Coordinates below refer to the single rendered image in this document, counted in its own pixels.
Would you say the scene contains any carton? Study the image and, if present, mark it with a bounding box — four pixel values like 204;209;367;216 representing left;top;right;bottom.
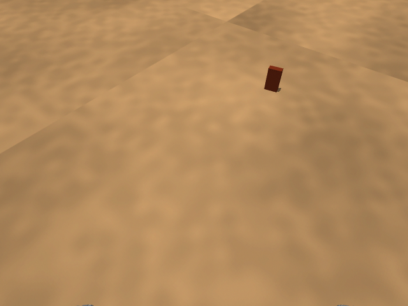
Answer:
264;66;283;92

